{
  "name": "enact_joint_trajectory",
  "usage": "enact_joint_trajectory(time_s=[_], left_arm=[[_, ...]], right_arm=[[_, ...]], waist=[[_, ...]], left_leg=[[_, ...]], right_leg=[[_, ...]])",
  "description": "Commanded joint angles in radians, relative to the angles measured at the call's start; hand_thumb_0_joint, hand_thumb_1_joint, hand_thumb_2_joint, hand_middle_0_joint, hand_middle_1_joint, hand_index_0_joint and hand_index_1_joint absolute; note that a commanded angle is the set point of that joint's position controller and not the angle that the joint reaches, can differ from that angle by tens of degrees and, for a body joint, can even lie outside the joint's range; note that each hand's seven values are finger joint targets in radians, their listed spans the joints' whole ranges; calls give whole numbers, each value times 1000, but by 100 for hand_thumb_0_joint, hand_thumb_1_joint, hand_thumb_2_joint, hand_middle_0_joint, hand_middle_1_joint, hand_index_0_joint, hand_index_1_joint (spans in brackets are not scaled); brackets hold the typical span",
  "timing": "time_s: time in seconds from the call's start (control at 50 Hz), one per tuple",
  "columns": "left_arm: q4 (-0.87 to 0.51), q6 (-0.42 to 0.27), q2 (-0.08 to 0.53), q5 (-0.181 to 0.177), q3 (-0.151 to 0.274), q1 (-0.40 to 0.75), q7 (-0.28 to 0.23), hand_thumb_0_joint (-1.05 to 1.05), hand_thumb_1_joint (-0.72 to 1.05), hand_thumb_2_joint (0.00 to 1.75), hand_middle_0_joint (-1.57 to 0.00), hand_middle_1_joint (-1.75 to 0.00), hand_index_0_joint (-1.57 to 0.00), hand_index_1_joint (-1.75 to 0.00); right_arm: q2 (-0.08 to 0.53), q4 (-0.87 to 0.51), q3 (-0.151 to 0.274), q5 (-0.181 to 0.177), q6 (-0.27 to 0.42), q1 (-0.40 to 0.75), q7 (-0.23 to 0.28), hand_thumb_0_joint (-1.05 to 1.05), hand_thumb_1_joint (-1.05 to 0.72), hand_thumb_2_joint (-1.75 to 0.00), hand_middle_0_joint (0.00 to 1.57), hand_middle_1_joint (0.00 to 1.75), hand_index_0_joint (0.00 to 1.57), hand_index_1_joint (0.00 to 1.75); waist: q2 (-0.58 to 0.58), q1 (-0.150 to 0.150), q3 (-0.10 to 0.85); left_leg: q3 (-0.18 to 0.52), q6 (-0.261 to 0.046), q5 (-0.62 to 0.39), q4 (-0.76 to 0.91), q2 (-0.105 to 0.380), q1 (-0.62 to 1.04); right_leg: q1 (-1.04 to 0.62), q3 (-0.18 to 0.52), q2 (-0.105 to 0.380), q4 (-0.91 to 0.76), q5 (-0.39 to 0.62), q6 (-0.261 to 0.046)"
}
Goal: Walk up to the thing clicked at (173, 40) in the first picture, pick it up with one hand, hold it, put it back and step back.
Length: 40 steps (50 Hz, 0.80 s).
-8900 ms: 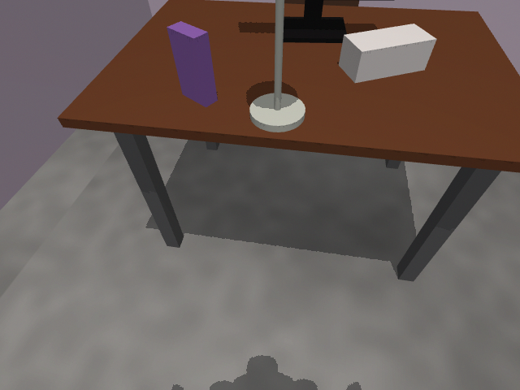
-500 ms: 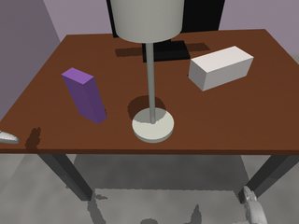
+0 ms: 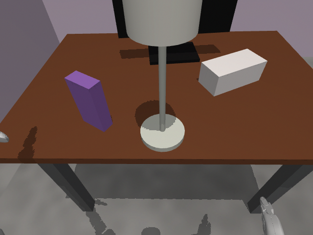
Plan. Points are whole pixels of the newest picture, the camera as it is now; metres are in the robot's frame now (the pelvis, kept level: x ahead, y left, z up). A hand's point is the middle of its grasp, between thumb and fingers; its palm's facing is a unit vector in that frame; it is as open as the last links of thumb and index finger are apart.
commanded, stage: go down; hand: left
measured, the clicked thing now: (90, 103) +0.50 +0.23 +0.06
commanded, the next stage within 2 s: approach in 1.96 s
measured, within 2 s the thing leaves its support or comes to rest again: neither
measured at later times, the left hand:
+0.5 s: hand out of the picture +0.38 +0.38 +0.23, palm faces +0.21 -0.98 +0.01, open 17.6 cm
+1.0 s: hand out of the picture +0.40 +0.40 +0.23, palm faces +0.24 -0.97 +0.00, open 17.7 cm
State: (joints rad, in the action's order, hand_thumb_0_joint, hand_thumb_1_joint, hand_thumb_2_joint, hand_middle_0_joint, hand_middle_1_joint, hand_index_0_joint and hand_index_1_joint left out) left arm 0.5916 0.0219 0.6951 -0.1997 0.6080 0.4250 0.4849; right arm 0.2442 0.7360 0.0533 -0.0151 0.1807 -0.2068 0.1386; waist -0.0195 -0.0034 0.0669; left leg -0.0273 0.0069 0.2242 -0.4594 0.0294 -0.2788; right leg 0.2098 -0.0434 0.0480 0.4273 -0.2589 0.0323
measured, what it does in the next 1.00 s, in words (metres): stands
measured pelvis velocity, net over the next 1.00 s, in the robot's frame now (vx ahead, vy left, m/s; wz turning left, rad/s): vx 0.01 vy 0.01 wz -0.01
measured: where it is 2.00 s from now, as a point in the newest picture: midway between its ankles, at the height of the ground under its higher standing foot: outside the picture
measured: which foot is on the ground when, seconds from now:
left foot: down 0.00-1.00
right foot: down 0.00-1.00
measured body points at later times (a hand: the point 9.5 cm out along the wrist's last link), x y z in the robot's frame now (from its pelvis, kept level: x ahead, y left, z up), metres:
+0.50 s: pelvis +0.00 +0.00 +0.00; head +0.02 +0.01 +0.45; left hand +0.36 +0.43 +0.23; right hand +0.14 -0.28 -0.08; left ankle +0.01 +0.12 -0.74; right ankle -0.03 -0.14 -0.74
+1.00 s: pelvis +0.01 +0.01 +0.00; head +0.05 +0.02 +0.44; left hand +0.38 +0.45 +0.24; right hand +0.16 -0.27 -0.08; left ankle +0.01 +0.12 -0.74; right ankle -0.03 -0.14 -0.74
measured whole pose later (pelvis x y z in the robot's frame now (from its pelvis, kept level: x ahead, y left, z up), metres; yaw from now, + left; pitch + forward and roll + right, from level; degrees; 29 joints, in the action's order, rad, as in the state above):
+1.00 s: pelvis +0.01 +0.01 +0.00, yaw +0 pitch +10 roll -1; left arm 1.08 0.12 0.99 -0.14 0.62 0.80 0.59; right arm 0.25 0.70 -0.01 -0.01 0.19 -0.19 0.18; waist 0.00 0.06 0.10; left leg -0.03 0.00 0.25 -0.51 0.04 -0.42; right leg 0.33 -0.04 0.04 0.43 -0.26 0.04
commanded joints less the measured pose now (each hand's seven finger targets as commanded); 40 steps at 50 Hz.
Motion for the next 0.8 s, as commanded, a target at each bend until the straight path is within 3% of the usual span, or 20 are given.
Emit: enact_joint_trajectory(time_s=[0.0,0.08,0.12,0.18,0.2,0.22,0.3,0.32,0.34,0.4,0.48,0.54,0.56,0.58,0.6,0.64,0.72,0.74,0.78], left_arm=[[-119,-28,427,-27,66,435,17,0,-54,5,-5,-3,-5,-3],[-23,-5,476,-22,59,525,44,0,-54,5,-5,-2,-4,-2],[22,9,489,-17,46,562,57,0,-54,5,-4,-2,-4,-3],[94,18,528,-12,48,595,69,0,-56,6,-4,-3,-4,-3],[108,22,535,-10,48,613,75,0,-56,6,-4,-2,-4,-3],[122,21,544,-5,40,632,82,0,-57,5,-4,-2,-4,-3],[193,29,598,-1,54,664,91,0,-56,6,-4,-2,-4,-3],[197,32,602,2,54,667,94,0,-57,7,-4,-2,-4,-3],[217,37,597,3,48,670,96,0,-57,6,-4,-2,-4,-3],[222,42,639,13,57,699,97,0,-59,5,-5,-2,-4,-3],[221,37,643,19,55,701,98,0,-56,5,-5,-2,-4,-3],[211,32,657,17,65,713,93,0,-61,5,-5,-3,-4,-4],[220,32,658,16,67,712,93,0,-58,5,-5,-2,-4,-3],[222,34,665,21,70,704,92,0,-58,4,-4,-2,-4,-3],[221,33,662,23,62,716,91,0,-58,4,-4,-2,-4,-3],[233,33,662,23,65,712,94,0,-59,5,-4,-2,-4,-3],[259,39,666,27,59,710,93,0,-58,5,-4,-2,-4,-3],[287,42,649,34,46,699,98,0,-59,5,-4,-3,-4,-4],[211,27,684,27,63,769,98,0,-60,5,-4,-3,-4,-4]], right_arm=[[143,-103,30,-5,59,83,23,0,54,-5,5,5,5,5],[179,-107,43,-1,71,71,40,0,54,-5,5,5,5,5],[165,-132,19,-2,78,101,43,0,54,-5,5,5,5,5],[177,-136,26,-2,81,105,52,0,54,-5,5,5,5,5],[155,-131,2,-1,81,93,52,0,53,-5,5,5,5,5],[170,-143,13,-2,81,91,55,0,53,-5,5,5,5,5],[182,-152,14,-5,74,95,65,0,53,-5,5,5,5,5],[163,-157,-4,-3,72,101,65,0,53,-5,5,5,5,5],[179,-184,10,-4,76,111,68,0,53,-5,5,5,5,5],[170,-171,-1,-4,68,86,69,0,53,-5,5,5,5,5],[167,-159,-2,-5,70,93,68,0,52,-6,5,5,5,5],[166,-147,2,-2,65,80,67,0,52,-5,5,5,5,5],[179,-164,12,-1,66,77,69,0,52,-6,5,5,5,5],[172,-159,1,-2,66,93,69,0,52,-6,5,5,5,5],[187,-162,21,-2,63,100,73,0,52,-6,5,5,5,5],[163,-148,-5,-2,59,81,68,0,52,-6,5,5,5,5],[193,-150,20,-2,55,90,70,0,51,-6,5,5,5,5],[163,-144,-4,-1,55,88,66,0,52,-6,5,5,5,5],[182,-150,15,2,57,93,67,0,52,-6,5,5,5,5]], waist=[[-112,13,214],[-76,37,227],[-71,29,207],[-62,26,218],[-78,24,239],[-86,38,264],[-77,31,270],[-95,21,292],[-83,30,288],[-112,28,310],[-155,26,298],[-156,31,344],[-148,44,342],[-138,31,342],[-133,47,347],[-131,41,346],[-136,55,345],[-137,50,325],[-161,51,367]], left_leg=[[15,-21,-274,39,-23,186],[15,-28,-229,37,-30,194],[14,-29,-194,43,-33,173],[11,-35,-164,41,-42,149],[10,-34,-175,35,-42,157],[15,-32,-185,33,-38,176],[18,-33,-212,23,-38,153],[18,-33,-225,20,-39,158],[18,-32,-228,21,-37,158],[22,-28,-262,12,-31,165],[27,-18,-260,11,-23,165],[26,-21,-328,-13,-22,183],[22,-26,-349,-20,-22,191],[23,-27,-352,-22,-22,184],[21,-31,-352,-27,-24,184],[24,-31,-352,-26,-23,175],[26,-29,-363,-32,-20,186],[26,-29,-354,-32,-18,182],[27,-25,-374,-40,-17,202]], right_leg=[[54,-29,-47,-44,252,-36],[73,-28,-45,-53,229,-31],[86,-28,-44,-57,195,-32],[87,-21,-37,-63,173,-30],[84,-21,-37,-59,182,-30],[94,-21,-40,-57,193,-31],[87,-20,-40,-54,215,-31],[84,-18,-38,-51,224,-32],[81,-20,-42,-48,227,-33],[89,-22,-47,-44,242,-38],[113,-27,-53,-42,220,-46],[106,-22,-54,-38,273,-43],[99,-20,-52,-37,299,-38],[99,-20,-53,-34,302,-38],[105,-16,-51,-35,314,-34],[100,-19,-52,-35,307,-35],[124,-19,-55,-30,309,-38],[138,-19,-56,-31,295,-39],[136,-19,-56,-26,304,-41]])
